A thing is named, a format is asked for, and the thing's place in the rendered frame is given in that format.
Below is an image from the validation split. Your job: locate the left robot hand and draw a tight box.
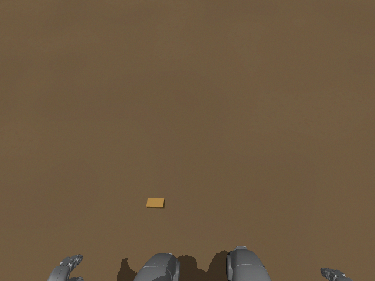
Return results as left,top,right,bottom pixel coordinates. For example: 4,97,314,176
47,255,84,281

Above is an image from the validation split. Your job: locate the right robot hand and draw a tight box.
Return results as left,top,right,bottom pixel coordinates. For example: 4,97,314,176
321,268,352,281

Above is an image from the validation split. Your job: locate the small box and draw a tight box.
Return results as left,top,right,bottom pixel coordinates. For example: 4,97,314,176
146,198,165,209

